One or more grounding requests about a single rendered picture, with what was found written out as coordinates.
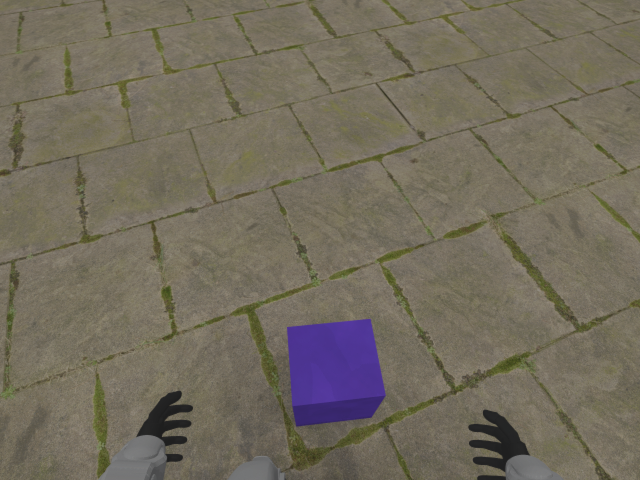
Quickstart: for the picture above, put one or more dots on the robot left forearm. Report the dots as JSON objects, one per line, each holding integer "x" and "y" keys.
{"x": 142, "y": 458}

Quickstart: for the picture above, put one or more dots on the carton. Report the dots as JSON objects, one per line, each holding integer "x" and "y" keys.
{"x": 335, "y": 372}

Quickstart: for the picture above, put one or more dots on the robot right forearm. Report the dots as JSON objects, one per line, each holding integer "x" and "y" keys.
{"x": 526, "y": 467}

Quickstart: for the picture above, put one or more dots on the robot left hand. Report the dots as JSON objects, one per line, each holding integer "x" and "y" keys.
{"x": 156, "y": 425}

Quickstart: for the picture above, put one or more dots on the robot right hand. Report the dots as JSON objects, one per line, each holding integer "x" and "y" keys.
{"x": 509, "y": 447}

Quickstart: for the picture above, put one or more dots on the left robot shin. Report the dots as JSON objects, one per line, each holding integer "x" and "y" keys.
{"x": 262, "y": 458}

